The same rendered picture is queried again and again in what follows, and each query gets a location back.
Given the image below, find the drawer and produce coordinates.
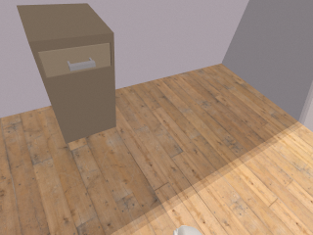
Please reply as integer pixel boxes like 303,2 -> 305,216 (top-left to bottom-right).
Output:
38,43 -> 111,77

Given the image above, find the cabinet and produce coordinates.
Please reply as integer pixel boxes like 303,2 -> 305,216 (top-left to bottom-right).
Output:
17,3 -> 116,144

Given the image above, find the handle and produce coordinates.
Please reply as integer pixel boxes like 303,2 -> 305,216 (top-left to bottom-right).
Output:
67,58 -> 96,71

